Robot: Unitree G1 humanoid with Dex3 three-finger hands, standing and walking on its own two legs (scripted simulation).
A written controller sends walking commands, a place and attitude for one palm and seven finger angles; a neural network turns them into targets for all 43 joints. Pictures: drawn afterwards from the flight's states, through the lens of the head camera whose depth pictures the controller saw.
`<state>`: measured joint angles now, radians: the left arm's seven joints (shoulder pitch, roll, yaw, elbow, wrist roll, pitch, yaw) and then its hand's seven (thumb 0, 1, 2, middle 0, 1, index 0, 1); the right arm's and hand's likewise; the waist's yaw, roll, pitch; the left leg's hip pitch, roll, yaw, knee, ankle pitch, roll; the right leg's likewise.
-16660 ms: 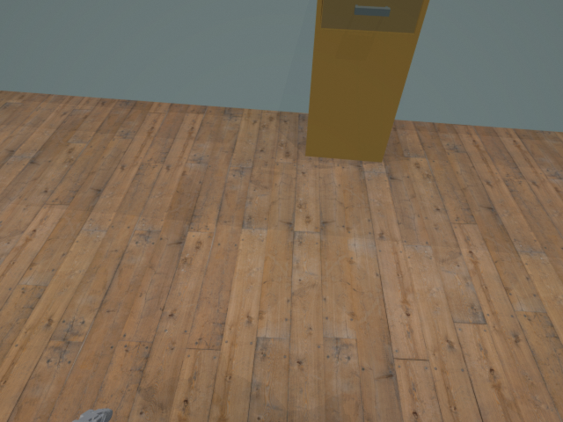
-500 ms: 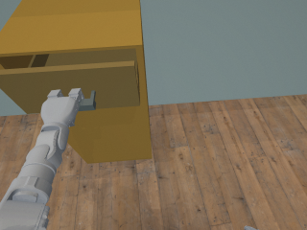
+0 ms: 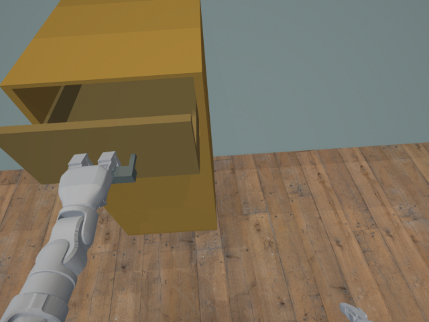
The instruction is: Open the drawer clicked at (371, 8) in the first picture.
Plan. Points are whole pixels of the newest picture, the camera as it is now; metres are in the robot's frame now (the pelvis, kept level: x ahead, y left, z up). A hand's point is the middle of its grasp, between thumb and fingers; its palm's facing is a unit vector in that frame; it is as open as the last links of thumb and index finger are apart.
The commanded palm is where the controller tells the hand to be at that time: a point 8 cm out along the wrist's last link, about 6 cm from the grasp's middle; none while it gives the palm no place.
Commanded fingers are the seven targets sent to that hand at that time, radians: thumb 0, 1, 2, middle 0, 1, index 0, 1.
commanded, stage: pull the drawer open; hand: left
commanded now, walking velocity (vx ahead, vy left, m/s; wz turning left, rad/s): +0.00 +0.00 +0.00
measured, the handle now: (103, 167) +0.41 +0.26 +0.03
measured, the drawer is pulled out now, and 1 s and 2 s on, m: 0.13 0.25 0.30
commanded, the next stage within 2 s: open the thumb to release the handle in 1.72 s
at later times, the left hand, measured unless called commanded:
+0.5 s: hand (93, 226) +0.29 +0.25 +0.01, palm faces +0.00 -0.05 -1.00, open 6.0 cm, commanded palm +0.25 +0.25 +0.07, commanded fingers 0.00 0.90 0.90 -0.40 -1.35 -0.40 -1.35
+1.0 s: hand (87, 254) +0.23 +0.24 +0.01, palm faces +0.00 -0.06 -1.00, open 6.0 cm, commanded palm +0.20 +0.24 +0.07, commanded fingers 0.00 0.90 0.90 -0.40 -1.35 -0.40 -1.35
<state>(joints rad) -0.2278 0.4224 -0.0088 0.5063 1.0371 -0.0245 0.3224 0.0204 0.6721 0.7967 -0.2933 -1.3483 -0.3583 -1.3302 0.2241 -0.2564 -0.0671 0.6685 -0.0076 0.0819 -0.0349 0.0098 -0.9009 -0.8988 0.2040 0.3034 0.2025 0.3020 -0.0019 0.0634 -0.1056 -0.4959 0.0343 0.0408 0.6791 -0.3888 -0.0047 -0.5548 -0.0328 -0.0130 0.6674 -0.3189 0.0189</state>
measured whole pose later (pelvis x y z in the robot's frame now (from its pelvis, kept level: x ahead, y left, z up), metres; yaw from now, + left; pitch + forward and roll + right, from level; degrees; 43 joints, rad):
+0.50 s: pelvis +0.00 +0.00 +0.00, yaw +0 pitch +9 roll +0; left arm 0.04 0.39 -0.03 0.25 1.03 0.01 0.34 0.03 0.67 0.79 -0.28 -1.34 -0.38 -1.32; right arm 0.16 -0.25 -0.05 0.66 -0.02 0.04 -0.04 0.01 -0.90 -0.90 0.20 0.30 0.20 0.30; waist 0.03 0.06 -0.09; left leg -0.43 0.03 0.04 0.66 -0.39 -0.01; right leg -0.50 -0.03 -0.01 0.67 -0.33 0.01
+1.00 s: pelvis +0.00 -0.01 +0.00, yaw +0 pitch +8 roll +0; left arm 0.27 0.38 -0.02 0.05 1.04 0.01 0.35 0.04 0.68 0.78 -0.27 -1.33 -0.39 -1.32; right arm 0.12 -0.24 -0.04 0.65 -0.04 0.03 -0.03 0.01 -0.90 -0.90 0.20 0.30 0.20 0.30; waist 0.06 0.06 -0.08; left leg -0.40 0.04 0.04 0.66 -0.39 -0.02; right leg -0.47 -0.03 -0.01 0.68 -0.34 0.01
